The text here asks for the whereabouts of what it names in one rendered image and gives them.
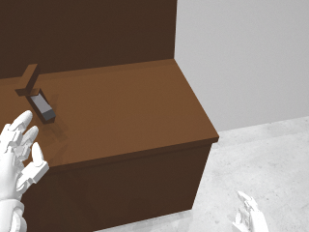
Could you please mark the robot left forearm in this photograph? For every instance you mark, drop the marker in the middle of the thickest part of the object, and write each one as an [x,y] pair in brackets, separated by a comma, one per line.
[11,220]

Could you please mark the left robot hand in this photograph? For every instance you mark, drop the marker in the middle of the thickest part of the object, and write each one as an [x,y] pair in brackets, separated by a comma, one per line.
[14,149]

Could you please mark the tap lever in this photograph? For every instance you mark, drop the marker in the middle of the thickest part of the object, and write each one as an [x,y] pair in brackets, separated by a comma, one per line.
[45,109]

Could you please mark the counter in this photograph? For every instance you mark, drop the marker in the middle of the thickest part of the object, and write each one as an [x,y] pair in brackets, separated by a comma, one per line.
[130,140]

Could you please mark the right robot hand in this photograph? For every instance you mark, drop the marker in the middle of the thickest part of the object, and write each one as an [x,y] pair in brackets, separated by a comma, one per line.
[255,221]

